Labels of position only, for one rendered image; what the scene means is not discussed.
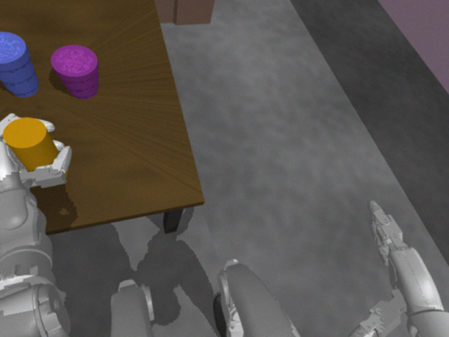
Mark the left robot hand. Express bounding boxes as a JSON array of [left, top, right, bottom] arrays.
[[0, 114, 72, 193]]

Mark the right robot foot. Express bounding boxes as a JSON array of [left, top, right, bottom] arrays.
[[213, 294, 227, 337]]

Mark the right robot arm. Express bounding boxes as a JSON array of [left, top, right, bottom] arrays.
[[406, 310, 449, 337]]

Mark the coffee table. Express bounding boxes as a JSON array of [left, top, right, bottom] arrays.
[[0, 0, 205, 235]]

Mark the right robot hand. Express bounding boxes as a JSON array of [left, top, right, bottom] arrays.
[[348, 200, 444, 337]]

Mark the sofa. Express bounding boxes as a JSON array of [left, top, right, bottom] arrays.
[[154, 0, 215, 25]]

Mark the left robot arm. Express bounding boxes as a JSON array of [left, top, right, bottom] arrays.
[[0, 189, 71, 337]]

